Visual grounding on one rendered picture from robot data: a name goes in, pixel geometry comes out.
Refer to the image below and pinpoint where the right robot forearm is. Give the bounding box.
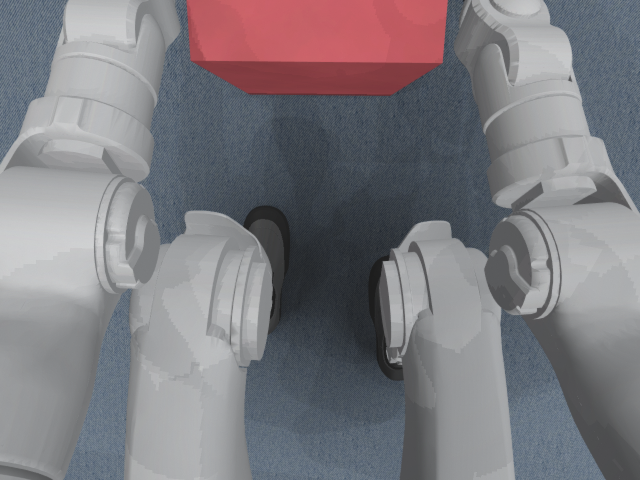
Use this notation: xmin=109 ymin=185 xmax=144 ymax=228
xmin=454 ymin=0 xmax=640 ymax=218

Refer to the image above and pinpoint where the left robot thigh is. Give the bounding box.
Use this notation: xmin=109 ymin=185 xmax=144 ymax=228
xmin=124 ymin=234 xmax=273 ymax=480

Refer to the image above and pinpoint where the left robot forearm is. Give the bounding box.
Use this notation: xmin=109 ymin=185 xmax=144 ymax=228
xmin=0 ymin=0 xmax=181 ymax=183

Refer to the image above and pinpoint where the carton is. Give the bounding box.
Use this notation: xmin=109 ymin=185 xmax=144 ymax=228
xmin=186 ymin=0 xmax=448 ymax=96

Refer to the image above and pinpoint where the robot right foot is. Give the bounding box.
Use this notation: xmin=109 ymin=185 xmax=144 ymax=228
xmin=368 ymin=255 xmax=404 ymax=381

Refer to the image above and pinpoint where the robot right upper arm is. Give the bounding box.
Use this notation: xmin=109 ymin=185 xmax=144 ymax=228
xmin=484 ymin=202 xmax=640 ymax=480

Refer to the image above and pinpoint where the robot left upper arm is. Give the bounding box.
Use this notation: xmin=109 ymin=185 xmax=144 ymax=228
xmin=0 ymin=166 xmax=161 ymax=480

